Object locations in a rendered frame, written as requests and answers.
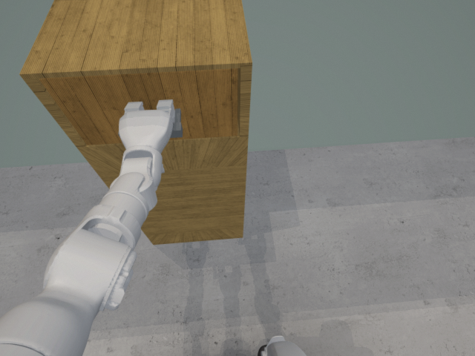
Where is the robot left upper arm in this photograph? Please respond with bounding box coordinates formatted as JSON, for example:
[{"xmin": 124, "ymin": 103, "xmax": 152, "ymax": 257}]
[{"xmin": 0, "ymin": 229, "xmax": 137, "ymax": 356}]

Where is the handle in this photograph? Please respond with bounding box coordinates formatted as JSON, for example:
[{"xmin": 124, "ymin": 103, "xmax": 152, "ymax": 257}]
[{"xmin": 118, "ymin": 108, "xmax": 183, "ymax": 138}]

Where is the left robot hand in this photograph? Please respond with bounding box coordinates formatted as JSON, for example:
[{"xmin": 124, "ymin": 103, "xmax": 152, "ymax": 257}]
[{"xmin": 119, "ymin": 99, "xmax": 175, "ymax": 174}]

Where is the cabinet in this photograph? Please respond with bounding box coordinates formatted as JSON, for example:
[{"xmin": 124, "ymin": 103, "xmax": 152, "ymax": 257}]
[{"xmin": 19, "ymin": 0, "xmax": 252, "ymax": 245}]

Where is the right robot shin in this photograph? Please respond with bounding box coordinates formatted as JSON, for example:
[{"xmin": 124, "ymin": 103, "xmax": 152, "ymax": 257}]
[{"xmin": 266, "ymin": 336, "xmax": 285, "ymax": 347}]

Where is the robot left forearm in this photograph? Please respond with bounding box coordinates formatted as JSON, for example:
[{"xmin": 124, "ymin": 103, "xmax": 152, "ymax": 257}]
[{"xmin": 43, "ymin": 145, "xmax": 163, "ymax": 289}]

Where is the right robot thigh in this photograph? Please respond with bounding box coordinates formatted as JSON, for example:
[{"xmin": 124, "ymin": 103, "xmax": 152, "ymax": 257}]
[{"xmin": 261, "ymin": 341, "xmax": 306, "ymax": 356}]

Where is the drawer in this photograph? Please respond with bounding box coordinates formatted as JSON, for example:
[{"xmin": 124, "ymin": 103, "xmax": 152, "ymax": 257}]
[{"xmin": 39, "ymin": 68, "xmax": 238, "ymax": 145}]

